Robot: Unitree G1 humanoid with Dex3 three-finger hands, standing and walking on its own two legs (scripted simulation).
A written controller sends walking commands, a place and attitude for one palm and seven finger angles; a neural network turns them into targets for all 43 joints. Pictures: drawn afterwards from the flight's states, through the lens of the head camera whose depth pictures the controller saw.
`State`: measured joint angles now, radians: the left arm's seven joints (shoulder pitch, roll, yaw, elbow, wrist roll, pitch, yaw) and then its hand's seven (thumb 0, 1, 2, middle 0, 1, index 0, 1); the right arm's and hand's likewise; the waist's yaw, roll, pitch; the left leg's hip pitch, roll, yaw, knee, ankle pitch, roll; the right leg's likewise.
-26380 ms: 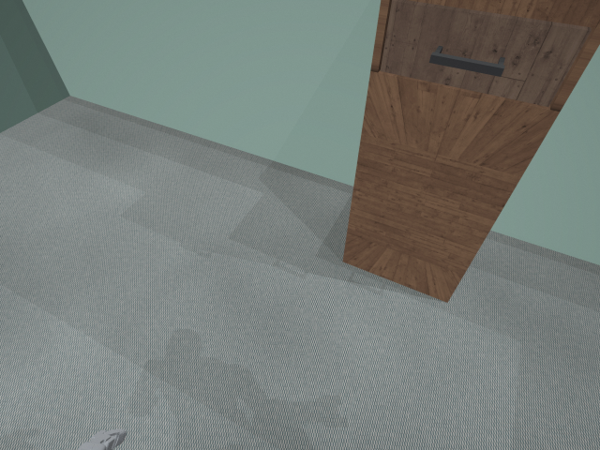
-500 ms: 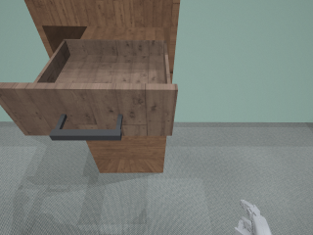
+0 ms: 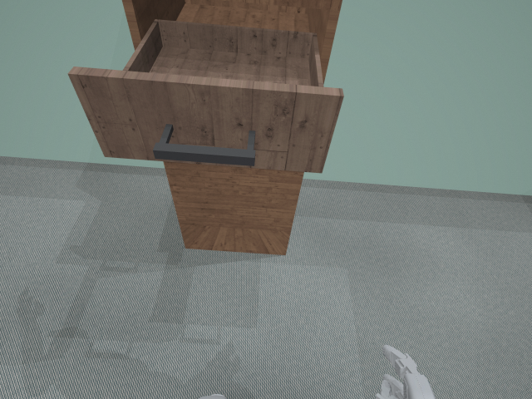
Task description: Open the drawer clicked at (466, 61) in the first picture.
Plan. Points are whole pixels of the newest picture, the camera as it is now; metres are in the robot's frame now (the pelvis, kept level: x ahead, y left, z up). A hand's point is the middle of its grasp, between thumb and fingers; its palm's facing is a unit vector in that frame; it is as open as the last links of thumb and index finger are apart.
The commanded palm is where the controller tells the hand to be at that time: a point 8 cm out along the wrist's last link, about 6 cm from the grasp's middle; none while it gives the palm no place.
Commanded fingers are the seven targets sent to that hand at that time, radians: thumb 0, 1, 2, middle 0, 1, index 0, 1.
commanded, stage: stop stepping back and stand still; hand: left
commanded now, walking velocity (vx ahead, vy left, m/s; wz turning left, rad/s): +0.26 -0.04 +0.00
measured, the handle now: (207, 144) +0.44 +0.14 +0.14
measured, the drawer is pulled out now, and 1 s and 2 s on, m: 0.30 0.30 0.30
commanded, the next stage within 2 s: let the arm hang, fingers relaxed in 0.70 s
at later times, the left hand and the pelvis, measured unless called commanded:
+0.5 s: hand out of the picture +0.13 +0.25 +0.33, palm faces +0.65 -0.73 -0.22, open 7.4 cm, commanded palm +0.05 +0.27 +0.33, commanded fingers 0.00 0.90 0.90 -0.20 -0.30 -0.20 -0.30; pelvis -0.09 -0.01 -0.01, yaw -1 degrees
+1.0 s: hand (135, 389) +0.14 +0.19 -0.04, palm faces +0.05 -0.90 -0.44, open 7.4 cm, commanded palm none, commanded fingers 0.00 0.90 0.90 -0.20 -0.30 -0.20 -0.30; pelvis -0.08 -0.02 -0.02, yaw -1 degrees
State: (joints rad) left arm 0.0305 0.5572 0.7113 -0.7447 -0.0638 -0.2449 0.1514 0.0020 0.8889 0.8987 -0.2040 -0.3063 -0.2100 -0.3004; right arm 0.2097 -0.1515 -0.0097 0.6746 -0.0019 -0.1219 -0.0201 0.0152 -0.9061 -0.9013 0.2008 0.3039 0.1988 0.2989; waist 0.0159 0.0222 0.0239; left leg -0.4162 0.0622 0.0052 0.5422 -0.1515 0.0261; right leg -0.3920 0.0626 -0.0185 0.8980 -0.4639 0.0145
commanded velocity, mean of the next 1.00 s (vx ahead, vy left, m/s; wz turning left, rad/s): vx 0.11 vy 0.01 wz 0.00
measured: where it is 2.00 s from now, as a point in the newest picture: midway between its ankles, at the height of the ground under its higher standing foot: outside the picture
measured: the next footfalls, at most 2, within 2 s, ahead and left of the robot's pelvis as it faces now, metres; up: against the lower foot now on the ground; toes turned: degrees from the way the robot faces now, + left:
right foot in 0.10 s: -0.04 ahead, -0.11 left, +0.00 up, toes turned +0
left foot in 0.30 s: +0.01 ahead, +0.11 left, +0.00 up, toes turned +0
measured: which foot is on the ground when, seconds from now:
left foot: down 0.00-0.12, up 0.14-0.28, down 0.30-0.98, up 1.00-1.00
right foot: up 0.00-0.08, down 0.10-1.00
